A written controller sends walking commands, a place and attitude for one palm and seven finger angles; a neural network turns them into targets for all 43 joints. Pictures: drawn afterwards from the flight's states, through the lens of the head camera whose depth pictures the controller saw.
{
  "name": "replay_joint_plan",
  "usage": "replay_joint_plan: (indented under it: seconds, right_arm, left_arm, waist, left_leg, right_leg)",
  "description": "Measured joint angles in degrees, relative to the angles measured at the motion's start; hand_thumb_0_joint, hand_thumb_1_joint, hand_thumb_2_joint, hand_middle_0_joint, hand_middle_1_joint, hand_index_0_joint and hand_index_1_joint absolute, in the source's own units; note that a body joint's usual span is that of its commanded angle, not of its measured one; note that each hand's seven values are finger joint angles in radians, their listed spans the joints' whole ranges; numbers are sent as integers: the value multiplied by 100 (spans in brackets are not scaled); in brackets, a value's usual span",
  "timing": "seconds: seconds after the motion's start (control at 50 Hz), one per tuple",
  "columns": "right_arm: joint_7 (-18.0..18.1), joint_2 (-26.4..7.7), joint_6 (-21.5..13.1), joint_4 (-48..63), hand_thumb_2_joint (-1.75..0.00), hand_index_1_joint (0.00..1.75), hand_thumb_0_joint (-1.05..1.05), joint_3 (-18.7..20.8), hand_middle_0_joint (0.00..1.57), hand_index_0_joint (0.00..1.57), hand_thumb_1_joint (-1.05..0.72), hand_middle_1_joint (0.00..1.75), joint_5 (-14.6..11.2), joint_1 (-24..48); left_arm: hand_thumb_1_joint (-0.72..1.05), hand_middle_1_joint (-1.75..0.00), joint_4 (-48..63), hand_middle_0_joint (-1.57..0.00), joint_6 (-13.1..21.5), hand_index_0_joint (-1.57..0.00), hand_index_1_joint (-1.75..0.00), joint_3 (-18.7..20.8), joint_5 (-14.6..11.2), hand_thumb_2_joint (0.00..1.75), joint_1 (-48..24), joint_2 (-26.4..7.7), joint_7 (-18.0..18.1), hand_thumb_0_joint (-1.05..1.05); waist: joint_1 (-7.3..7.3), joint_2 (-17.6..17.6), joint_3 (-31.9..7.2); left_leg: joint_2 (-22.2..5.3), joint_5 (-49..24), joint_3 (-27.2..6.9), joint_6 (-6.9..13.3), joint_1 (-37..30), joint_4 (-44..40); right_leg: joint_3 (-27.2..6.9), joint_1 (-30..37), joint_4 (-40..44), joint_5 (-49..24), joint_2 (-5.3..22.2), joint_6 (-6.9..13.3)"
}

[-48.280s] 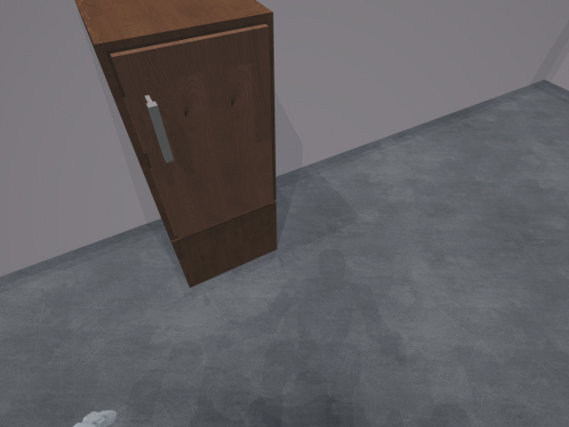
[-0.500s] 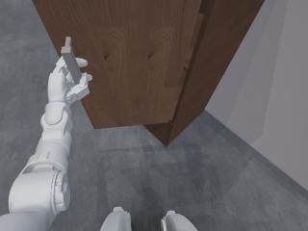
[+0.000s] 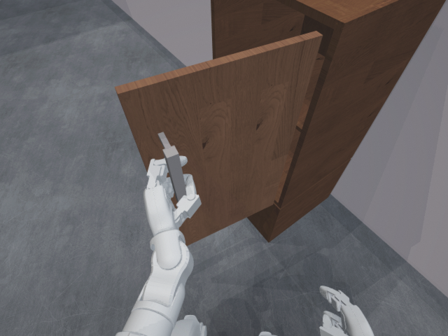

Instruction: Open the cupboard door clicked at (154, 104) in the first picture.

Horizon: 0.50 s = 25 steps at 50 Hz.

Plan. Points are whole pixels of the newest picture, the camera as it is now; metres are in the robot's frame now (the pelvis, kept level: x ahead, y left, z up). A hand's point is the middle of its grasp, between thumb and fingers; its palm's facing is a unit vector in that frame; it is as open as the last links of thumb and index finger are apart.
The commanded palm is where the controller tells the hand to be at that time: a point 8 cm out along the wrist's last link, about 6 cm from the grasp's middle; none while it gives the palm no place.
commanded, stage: pull the door open along its arc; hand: left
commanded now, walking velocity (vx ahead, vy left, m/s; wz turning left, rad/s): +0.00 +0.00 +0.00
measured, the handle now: (173, 171) +0.39 +0.12 +0.07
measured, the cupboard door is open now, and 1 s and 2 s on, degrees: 81 98 100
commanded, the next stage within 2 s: open thumb and fingers to let go in 0.40 s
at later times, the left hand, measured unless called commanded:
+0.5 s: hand (235, 236) +0.27 +0.00 +0.06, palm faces +0.24 -0.97 -0.04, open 6.1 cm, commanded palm +0.24 +0.04 +0.06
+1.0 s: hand (230, 230) +0.29 +0.01 +0.05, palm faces +0.35 -0.94 -0.03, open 12.2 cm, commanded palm +0.24 +0.05 +0.06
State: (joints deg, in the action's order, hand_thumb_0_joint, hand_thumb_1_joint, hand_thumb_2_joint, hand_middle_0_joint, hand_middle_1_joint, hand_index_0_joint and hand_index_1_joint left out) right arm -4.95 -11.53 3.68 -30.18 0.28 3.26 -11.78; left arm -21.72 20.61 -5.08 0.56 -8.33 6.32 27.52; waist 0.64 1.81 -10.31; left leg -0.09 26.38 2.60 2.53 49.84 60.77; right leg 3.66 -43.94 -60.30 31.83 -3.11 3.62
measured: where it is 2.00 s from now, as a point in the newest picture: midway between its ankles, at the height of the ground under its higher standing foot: outside the picture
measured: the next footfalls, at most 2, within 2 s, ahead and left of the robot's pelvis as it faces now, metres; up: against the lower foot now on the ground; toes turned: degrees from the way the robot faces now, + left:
none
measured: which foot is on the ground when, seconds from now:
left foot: down 0.00-1.00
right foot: down 0.00-1.00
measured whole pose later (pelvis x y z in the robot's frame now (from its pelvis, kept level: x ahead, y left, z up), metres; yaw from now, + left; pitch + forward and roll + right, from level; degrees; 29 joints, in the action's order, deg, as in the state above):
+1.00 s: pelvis +0.01 -0.07 +0.00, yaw +2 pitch +14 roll +4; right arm -1.3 -11.7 -0.8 -31.8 0.2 3.4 -12.1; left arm -5.8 15.9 -12.2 2.3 11.1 5.3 28.8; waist 0.5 1.9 -10.3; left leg 1.9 24.6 -3.5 -1.3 46.1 57.2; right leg 5.5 -41.4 -60.1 33.1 -4.1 8.0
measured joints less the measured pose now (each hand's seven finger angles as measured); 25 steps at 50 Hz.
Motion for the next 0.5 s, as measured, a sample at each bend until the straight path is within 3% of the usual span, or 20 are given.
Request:
replay_joint_plan:
  seconds: [0.06, 0.12, 0.24, 0.38, 0.5]
  right_arm:
    - [31, 83, 2, -26, -90, 30, 0, -46, 19, 20, -91, 30, 71, 107]
    - [90, 176, -16, -41, -90, 30, 0, -88, 20, 20, -91, 30, 82, 134]
    - [152, 256, -136, -35, -90, 30, 0, -166, 20, 20, -90, 30, 19, 10]
    - [110, 185, -374, -9, -90, 30, 1, -168, 20, 20, -90, 30, -41, -86]
    - [201, 69, -507, -6, -90, 30, 1, -131, 20, 20, -90, 30, -15, -92]
  left_arm:
    - [70, -131, 128, -32, -245, -33, -131, -258, 333, 79, 121, 124, 413, 1]
    - [71, -131, 274, -32, -458, -32, -132, -505, 463, 79, 307, 86, 524, 1]
    - [70, -130, 740, -30, -733, -34, -133, -943, 304, 77, 928, -42, 427, 2]
    - [69, -129, 1484, -29, -924, -35, -134, -1431, 226, 73, 1832, -308, 138, 2]
    - [69, -125, 1612, -27, -907, -33, -132, -1283, 220, 77, 2021, -288, 144, 1]
  waist:
    - [-45, 24, -20]
    - [-57, 43, -14]
    - [-2, 45, 13]
    - [182, 77, -20]
    - [208, 81, -30]
  left_leg:
    - [26, -17, -69, -43, -8, 31]
    - [36, -57, -120, -94, -112, -28]
    - [29, -168, -194, -211, -460, -302]
    - [-8, -202, -264, -347, -733, -487]
    - [9, -184, -348, -411, -793, -512]
  right_leg:
    - [74, 23, -53, 28, 20, 49]
    - [124, 129, -19, 21, 23, 98]
    - [181, 463, 211, -52, -1, 196]
    - [233, 726, 373, -59, -57, 323]
    - [298, 793, 366, 16, -64, 400]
